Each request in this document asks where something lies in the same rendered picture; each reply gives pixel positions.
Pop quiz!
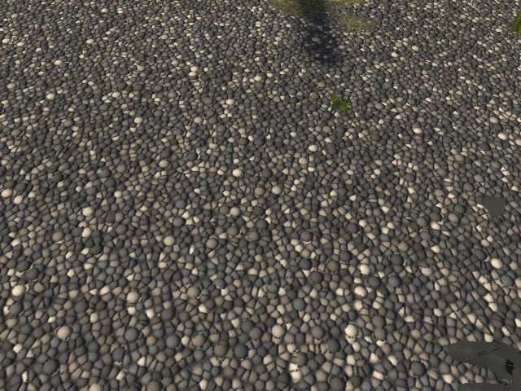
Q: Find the robot right hand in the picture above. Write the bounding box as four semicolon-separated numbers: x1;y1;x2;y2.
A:
448;339;521;391

